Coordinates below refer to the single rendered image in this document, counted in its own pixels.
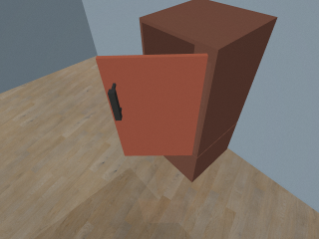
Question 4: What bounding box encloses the handle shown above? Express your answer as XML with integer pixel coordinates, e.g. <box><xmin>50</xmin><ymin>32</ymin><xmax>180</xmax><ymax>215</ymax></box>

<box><xmin>108</xmin><ymin>83</ymin><xmax>123</xmax><ymax>120</ymax></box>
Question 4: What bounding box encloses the cupboard door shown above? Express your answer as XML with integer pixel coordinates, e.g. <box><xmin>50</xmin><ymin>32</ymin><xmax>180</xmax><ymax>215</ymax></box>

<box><xmin>96</xmin><ymin>53</ymin><xmax>208</xmax><ymax>156</ymax></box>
